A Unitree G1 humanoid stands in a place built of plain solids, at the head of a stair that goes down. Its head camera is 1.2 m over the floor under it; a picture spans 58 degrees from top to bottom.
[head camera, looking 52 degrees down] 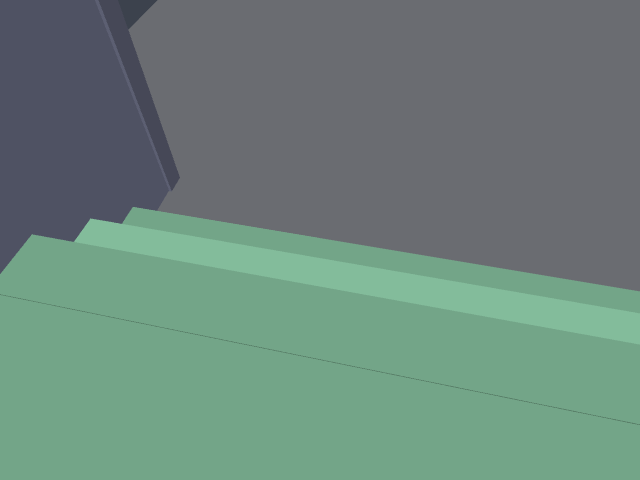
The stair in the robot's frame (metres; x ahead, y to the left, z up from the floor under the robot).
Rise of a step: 0.19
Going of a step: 0.25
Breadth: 2.70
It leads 12 degrees to the right of straight ahead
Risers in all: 3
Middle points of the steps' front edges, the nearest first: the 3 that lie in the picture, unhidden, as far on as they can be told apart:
0.69 -0.29 0.00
0.93 -0.34 -0.19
1.17 -0.39 -0.38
